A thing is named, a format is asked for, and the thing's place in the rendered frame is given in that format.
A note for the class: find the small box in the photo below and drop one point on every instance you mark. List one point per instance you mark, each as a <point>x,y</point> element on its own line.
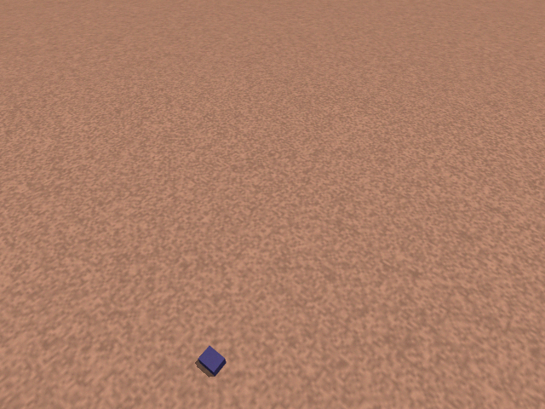
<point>212,360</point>

